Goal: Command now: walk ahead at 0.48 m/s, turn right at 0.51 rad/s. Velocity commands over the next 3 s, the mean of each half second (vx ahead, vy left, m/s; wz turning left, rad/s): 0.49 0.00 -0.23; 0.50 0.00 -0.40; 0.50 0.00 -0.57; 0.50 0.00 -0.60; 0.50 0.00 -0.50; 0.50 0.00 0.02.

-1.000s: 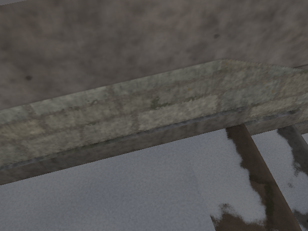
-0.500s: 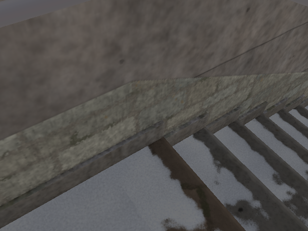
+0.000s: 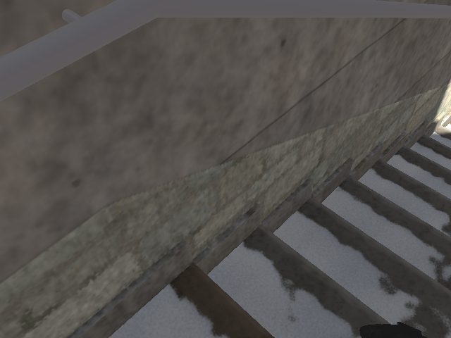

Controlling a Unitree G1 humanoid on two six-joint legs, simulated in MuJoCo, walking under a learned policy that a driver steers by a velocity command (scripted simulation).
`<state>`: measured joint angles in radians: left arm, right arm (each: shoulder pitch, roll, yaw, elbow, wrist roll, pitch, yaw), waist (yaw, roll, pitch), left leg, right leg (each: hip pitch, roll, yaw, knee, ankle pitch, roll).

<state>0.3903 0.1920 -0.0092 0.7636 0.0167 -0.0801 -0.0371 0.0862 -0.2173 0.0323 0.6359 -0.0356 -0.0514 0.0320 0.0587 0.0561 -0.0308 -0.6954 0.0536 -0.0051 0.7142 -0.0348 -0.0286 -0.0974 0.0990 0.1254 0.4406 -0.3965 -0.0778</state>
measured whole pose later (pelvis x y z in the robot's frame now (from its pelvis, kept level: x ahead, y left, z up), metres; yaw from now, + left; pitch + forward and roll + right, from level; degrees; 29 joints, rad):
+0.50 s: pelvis +0.25 -0.02 +0.00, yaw -8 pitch +3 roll +2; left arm 0.10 0.20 0.00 0.73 0.05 -0.05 -0.04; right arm 0.40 -0.24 -0.03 0.82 -0.04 -0.09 -0.02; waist -0.07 -0.03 -0.06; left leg -0.16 0.01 0.09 0.52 -0.38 0.00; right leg -0.41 0.02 -0.01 0.60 -0.17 -0.03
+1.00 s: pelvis +0.39 -0.06 -0.01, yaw -21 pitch +2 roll +1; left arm 0.37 0.28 0.05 0.71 0.04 -0.06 -0.06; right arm 0.14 -0.22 -0.01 0.71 -0.08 -0.11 0.01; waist 0.03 -0.05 0.01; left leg -0.34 -0.01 0.05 0.63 -0.34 0.03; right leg -0.37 0.17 0.19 1.04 -0.44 -0.09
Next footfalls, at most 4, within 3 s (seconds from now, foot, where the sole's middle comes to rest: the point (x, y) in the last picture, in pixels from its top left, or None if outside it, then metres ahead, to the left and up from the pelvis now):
0.08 left None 0.22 0.11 -0.77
0.50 right None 0.32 -0.11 -0.77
0.94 left None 0.48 0.04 -0.77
1.38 right None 0.54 -0.31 -0.92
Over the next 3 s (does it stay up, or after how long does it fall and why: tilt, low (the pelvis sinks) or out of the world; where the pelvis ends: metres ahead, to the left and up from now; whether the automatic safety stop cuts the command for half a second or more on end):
stays up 0.96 -0.82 -0.48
